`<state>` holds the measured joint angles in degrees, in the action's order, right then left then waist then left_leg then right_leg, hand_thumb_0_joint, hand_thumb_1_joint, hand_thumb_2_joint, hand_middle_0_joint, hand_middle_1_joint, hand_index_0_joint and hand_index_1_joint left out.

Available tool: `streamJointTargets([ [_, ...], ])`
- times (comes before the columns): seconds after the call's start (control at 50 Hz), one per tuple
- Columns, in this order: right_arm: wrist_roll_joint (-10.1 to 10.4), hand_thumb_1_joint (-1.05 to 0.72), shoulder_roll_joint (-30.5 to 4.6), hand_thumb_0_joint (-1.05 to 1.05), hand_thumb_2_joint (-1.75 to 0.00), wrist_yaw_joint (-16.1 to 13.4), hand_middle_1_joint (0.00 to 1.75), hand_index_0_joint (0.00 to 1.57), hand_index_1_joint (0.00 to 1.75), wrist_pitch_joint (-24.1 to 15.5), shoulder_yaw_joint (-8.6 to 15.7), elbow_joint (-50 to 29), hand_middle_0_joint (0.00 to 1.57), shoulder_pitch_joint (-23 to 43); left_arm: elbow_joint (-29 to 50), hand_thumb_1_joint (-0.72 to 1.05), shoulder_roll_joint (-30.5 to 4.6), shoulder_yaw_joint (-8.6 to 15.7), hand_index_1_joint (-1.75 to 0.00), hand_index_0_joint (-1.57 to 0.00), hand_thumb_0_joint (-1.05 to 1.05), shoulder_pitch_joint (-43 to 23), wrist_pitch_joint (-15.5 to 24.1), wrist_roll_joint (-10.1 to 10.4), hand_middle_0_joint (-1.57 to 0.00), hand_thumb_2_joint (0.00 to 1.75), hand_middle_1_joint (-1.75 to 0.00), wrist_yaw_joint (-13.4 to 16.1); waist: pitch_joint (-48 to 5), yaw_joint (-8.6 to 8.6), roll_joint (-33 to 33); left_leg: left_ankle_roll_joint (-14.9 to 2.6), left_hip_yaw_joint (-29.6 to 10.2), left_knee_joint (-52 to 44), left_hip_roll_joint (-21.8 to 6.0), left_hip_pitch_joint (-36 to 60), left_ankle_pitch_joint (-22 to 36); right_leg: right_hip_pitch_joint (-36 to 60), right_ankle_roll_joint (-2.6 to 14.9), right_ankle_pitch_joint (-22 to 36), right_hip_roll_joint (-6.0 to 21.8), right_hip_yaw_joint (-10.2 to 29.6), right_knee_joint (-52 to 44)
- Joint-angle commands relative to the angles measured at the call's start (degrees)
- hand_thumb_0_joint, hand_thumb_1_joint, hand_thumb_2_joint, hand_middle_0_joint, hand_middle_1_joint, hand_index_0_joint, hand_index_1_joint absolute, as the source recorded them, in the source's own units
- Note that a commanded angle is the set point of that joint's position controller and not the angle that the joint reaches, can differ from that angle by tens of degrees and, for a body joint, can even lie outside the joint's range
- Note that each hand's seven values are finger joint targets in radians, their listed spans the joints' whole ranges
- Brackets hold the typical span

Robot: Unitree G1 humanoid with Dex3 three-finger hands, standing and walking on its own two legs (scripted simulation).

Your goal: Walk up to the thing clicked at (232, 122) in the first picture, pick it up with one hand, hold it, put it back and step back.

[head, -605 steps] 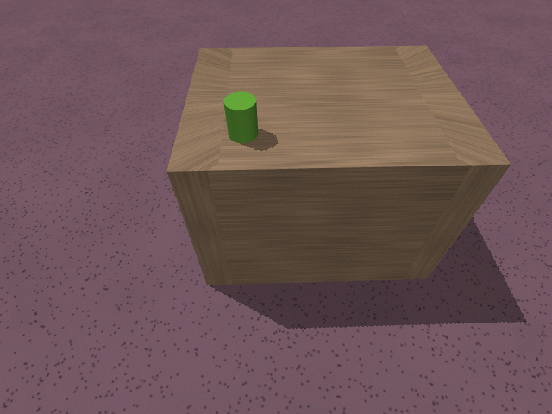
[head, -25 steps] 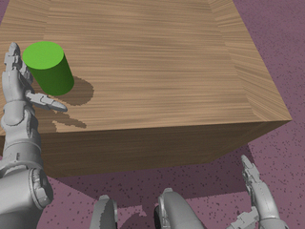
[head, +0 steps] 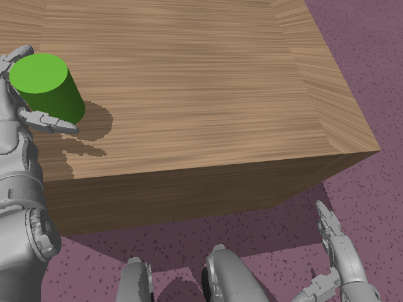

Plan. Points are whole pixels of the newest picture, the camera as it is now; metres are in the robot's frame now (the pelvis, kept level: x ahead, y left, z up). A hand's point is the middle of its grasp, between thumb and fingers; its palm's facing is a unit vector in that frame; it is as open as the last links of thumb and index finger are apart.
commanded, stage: close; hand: left
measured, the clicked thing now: (52, 93) +0.52 +0.23 +0.04
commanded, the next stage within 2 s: settle in 0.38 s
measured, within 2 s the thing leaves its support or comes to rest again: leaves its support in 0.76 s
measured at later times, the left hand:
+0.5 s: hand (48, 95) +0.51 +0.23 +0.04, palm faces +0.20 -0.98 +0.01, open 11.5 cm
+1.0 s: hand (39, 80) +0.51 +0.23 +0.08, palm faces +0.21 -0.98 -0.01, open 11.8 cm
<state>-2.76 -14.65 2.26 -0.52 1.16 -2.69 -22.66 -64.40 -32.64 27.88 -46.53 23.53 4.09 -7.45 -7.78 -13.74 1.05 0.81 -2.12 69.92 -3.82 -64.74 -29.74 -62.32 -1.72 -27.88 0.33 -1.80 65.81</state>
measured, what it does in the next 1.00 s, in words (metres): stands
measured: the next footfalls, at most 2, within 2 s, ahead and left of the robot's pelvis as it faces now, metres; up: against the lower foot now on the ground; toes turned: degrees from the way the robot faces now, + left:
none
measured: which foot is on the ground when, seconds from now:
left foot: down 0.00-1.00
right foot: down 0.00-1.00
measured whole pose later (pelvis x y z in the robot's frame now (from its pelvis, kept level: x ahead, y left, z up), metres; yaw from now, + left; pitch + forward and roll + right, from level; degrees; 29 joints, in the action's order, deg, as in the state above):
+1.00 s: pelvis +0.01 +0.00 +0.02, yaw +0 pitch +21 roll -3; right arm -2.0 -13.1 1.3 1.4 1.5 1.6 -21.4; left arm -59.4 -29.3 24.8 -45.3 18.7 3.6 -4.3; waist -7.5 -11.5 0.5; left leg 0.7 -1.4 64.7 -3.8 -57.5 -28.5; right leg -55.2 -1.9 -26.5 0.3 -1.3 60.5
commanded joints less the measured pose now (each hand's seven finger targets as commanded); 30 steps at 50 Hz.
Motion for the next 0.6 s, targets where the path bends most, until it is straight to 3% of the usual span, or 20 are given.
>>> streamJointTargets([
  [0.0,0.2,0.5,-9.0,0.0,-0.05,-0.7,0.05,0.05,0.05,-2.9,5.6,-10.3,0.05,-2.9,14.1,-0.45,-13.3,1.4,-0.51,-0.78,0.0,-20.3,3.9,1.1,-0.76,0.25,-0.54,-0.5,-32.8,2.13,-13.0,-0.81,0.0,-7.8,2.0,23.8,24.6,15.6,2.78,20.8,-1.7,-0.2,-6.3],
  [0.04,0.1,0.5,-9.7,0.0,-0.05,-1.0,0.05,0.05,0.05,-3.0,6.5,-11.6,0.05,-1.6,18.4,-0.37,-14.5,1.0,-0.57,-0.85,0.0,-23.7,4.2,1.0,-0.82,0.3,-0.6,-0.3,-36.2,2.04,-15.4,-0.34,-0.4,-7.9,1.6,27.5,27.8,15.7,2.96,21.8,-1.8,-0.3,-6.0],
  [0.1,0.4,0.5,-9.7,0.0,-0.05,-1.3,0.05,0.05,0.05,-2.7,7.0,-9.0,0.05,-2.7,14.8,-0.26,-11.6,0.2,-0.69,-0.95,0.0,-21.5,3.6,1.3,-0.93,0.43,-0.71,0.3,-29.4,1.23,-12.8,-0.45,-0.5,-9.0,1.5,25.6,23.7,12.8,2.91,18.5,-2.1,-0.5,-6.9],
  [0.14,0.1,0.5,-9.0,0.0,-0.05,-1.3,0.05,0.05,0.05,-2.7,6.1,-8.1,0.05,-2.2,14.7,-0.19,-12.8,0.6,-0.74,-0.99,0.0,-22.5,3.8,0.4,-0.97,0.48,-0.76,0.7,-28.7,0.77,-14.1,-0.37,-0.4,-8.8,1.4,25.2,23.4,12.1,2.96,18.4,-2.0,-0.4,-7.0],
  [0.2,0.0,0.5,-8.4,0.0,-0.05,-1.0,0.05,0.05,0.05,-2.8,5.4,-8.0,0.05,-3.2,10.7,-0.14,-9.6,-1.1,-0.8,-1.05,0.0,-22.1,3.7,0.5,-1.03,0.55,-0.83,0.3,-25.6,-0.8,-11.8,-0.78,-0.4,-8.7,1.4,23.6,21.6,10.6,2.73,17.7,-2.0,-0.5,-7.1],
  [0.24,-0.1,0.52,-9.4,0.0,-0.05,-1.0,0.05,0.05,0.05,-2.9,6.3,-9.0,0.05,-2.6,12.5,-0.05,-12.3,-0.4,-0.91,-1.07,0.0,-23.4,4.0,0.2,-1.06,0.69,-0.92,0.5,-28.5,-0.35,-12.7,-1.01,-0.1,-8.3,1.7,24.7,21.2,11.8,2.57,18.0,-1.8,-0.1,-7.4],
  [0.26,-0.2,0.52,-8.8,0.0,-0.05,-1.0,0.05,0.05,0.05,-3.0,5.6,-8.8,0.05,-2.9,13.5,-0.03,-12.4,-0.8,-0.95,-1.11,0.0,-26.0,4.1,0.2,-1.09,0.75,-0.96,0.3,-29.5,-0.59,-13.4,-0.86,-0.2,-8.4,1.6,25.6,20.7,11.4,2.63,17.5,-1.9,-0.2,-7.4],
  [0.3,-0.2,0.52,-8.8,0.0,-0.05,-0.9,0.05,0.05,0.05,-3.0,6.1,-8.4,0.05,-3.1,12.5,0.01,-10.2,-1.9,-1.04,-1.18,0.0,-25.1,3.7,0.4,-1.16,0.84,-1.05,0.2,-29.9,-0.58,-14.9,-0.48,-0.5,-8.5,1.4,26.9,22.6,10.7,2.84,17.9,-1.9,-0.5,-7.0],
  [0.34,-0.2,0.52,-9.3,0.0,-0.05,-1.0,0.05,0.05,0.05,-3.0,6.3,-9.3,0.05,-2.7,12.5,0.04,-10.8,-1.9,-1.1,-1.21,0.0,-25.7,3.4,0.3,-1.2,0.91,-1.11,0.4,-30.2,-0.63,-14.6,-0.47,-0.4,-8.4,1.4,26.8,23.1,11.1,2.79,18.4,-2.0,-0.6,-7.2],
  [0.38,-0.1,0.52,-8.5,0.0,-0.05,-0.9,0.05,0.05,0.05,-2.9,5.6,-9.0,0.05,-2.0,12.9,0.11,-10.1,-1.9,-1.17,-1.26,0.0,-24.5,3.4,0.5,-1.25,0.99,-1.17,0.6,-29.8,0.65,-13.5,-0.77,-0.2,-8.6,1.8,24.7,21.2,12.9,2.65,18.0,-1.9,-0.5,-7.3],
  [0.4,-0.1,0.52,-9.1,0.0,-0.05,-0.9,0.05,0.05,0.05,-2.9,6.3,-9.5,0.05,-2.0,11.0,0.09,-10.3,-1.0,-1.21,-1.29,0.0,-21.7,3.2,0.5,-1.28,1.02,-1.21,0.9,-29.0,0.69,-12.6,-0.92,-0.1,-8.9,1.9,23.5,19.8,13.5,2.56,17.5,-1.8,-0.4,-7.5],
  [0.42,-0.2,0.52,-9.2,0.0,-0.05,-0.8,0.05,0.05,0.05,-3.0,6.4,-9.5,0.05,-2.2,12.6,0.1,-9.2,-1.7,-1.24,-1.31,0.0,-21.7,3.3,0.5,-1.3,1.04,-1.24,1.2,-29.8,0.73,-13.1,-0.91,0.0,-9.0,1.9,23.4,19.5,13.7,2.64,17.2,-1.7,-0.4,-7.5],
  [0.46,-0.2,0.52,-9.0,0.0,-0.05,-0.8,0.05,0.05,0.05,-2.5,6.3,-8.6,0.05,-3.0,13.5,0.02,-9.4,-1.5,-1.29,-1.37,0.0,-20.6,3.3,0.3,-1.35,1.05,-1.29,1.5,-30.2,1.13,-13.7,-0.47,-0.4,-9.2,1.5,25.5,21.9,12.6,2.88,17.6,-1.9,-0.8,-7.2],
  [0.5,0.2,0.53,-9.4,0.0,-0.06,-0.9,0.05,0.05,0.05,-2.5,6.3,-10.1,0.05,-1.6,13.7,0.13,-11.1,0.0,-1.31,-1.25,0.0,-19.0,3.2,0.5,-1.24,1.15,-1.31,1.6,-31.7,1.93,-13.0,-0.51,-0.5,-8.7,1.5,26.2,24.8,14.2,2.79,19.6,-2.0,-0.8,-6.9],
  [0.52,0.2,0.53,-9.3,0.0,-0.06,-0.9,0.05,0.05,0.05,-2.6,6.5,-11.3,0.05,-0.9,15.0,0.11,-9.7,-1.6,-1.32,-1.26,0.0,-20.5,3.2,0.2,-1.24,1.16,-1.32,1.7,-33.0,1.2,-12.8,-0.63,-0.3,-8.4,1.5,26.1,25.9,15.4,2.82,21.3,-1.9,-0.4,-6.8],
  [0.58,0.0,0.53,-7.6,0.0,-0.06,-1.0,0.05,0.05,0.05,-2.3,4.9,-8.6,0.05,-2.4,17.3,0.08,-10.1,-1.6,-1.35,-1.27,0.0,-23.7,3.4,0.3,-1.26,1.18,-1.34,2.3,-31.5,1.66,-13.9,-0.59,0.0,-8.8,1.5,26.3,25.6,15.0,2.73,21.1,-1.8,-0.2,-7.3],
])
